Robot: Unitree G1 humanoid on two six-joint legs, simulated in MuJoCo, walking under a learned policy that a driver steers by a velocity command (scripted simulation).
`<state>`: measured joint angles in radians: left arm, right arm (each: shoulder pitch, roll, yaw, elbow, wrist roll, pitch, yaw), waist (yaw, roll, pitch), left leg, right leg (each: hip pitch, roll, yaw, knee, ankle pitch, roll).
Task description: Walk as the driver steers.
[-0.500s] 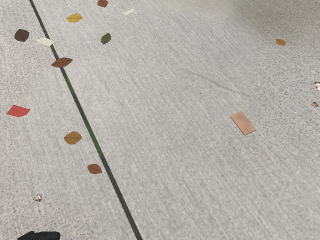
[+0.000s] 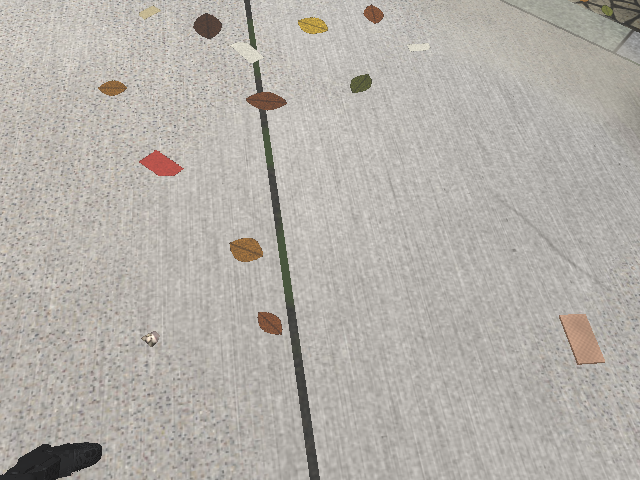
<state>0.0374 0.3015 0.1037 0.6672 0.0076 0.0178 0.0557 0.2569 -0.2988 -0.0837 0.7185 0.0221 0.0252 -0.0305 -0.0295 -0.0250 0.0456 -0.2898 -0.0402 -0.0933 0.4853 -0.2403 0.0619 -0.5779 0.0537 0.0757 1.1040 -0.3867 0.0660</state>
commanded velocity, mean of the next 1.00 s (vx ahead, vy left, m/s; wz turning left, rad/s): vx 0.00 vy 0.00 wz -0.23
